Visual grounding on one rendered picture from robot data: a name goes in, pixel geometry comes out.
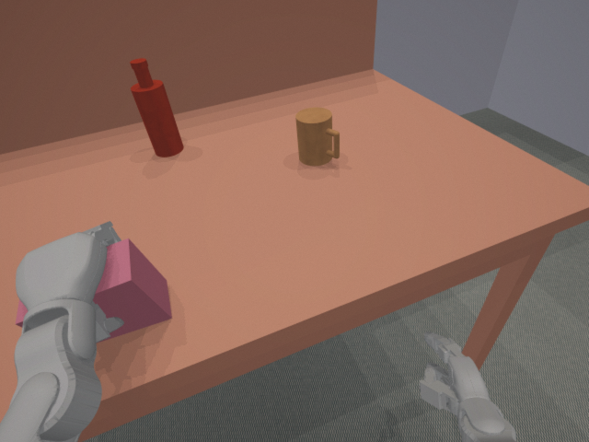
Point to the left robot forearm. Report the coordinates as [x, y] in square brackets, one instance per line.
[58, 391]

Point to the left robot hand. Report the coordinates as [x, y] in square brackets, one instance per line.
[69, 268]

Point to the sponge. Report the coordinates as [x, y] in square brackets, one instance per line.
[131, 288]

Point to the table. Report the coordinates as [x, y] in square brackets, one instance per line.
[263, 255]

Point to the right robot hand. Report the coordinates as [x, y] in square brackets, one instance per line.
[445, 389]

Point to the right robot forearm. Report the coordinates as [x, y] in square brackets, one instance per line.
[480, 420]

